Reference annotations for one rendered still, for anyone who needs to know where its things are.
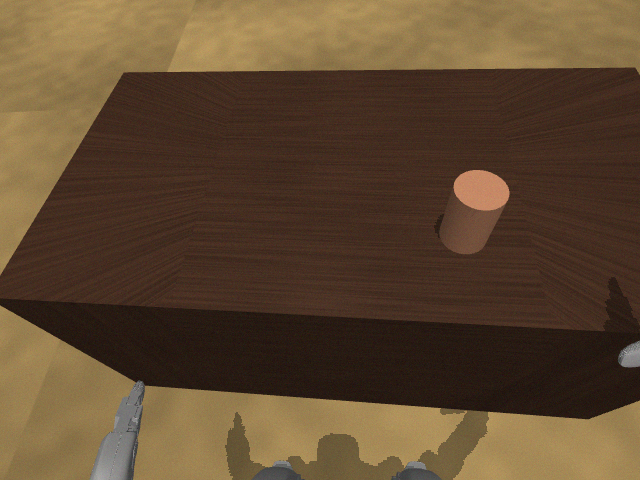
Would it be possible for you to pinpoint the can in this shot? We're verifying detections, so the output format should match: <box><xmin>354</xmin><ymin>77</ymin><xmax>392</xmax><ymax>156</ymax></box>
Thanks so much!
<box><xmin>439</xmin><ymin>170</ymin><xmax>509</xmax><ymax>254</ymax></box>

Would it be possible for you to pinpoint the right robot hand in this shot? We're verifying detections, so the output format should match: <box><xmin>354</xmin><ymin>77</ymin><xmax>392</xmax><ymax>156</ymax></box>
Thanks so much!
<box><xmin>618</xmin><ymin>340</ymin><xmax>640</xmax><ymax>367</ymax></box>

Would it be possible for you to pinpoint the left robot hand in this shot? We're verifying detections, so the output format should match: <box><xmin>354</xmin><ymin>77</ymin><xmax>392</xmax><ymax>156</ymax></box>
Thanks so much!
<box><xmin>89</xmin><ymin>380</ymin><xmax>145</xmax><ymax>480</ymax></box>

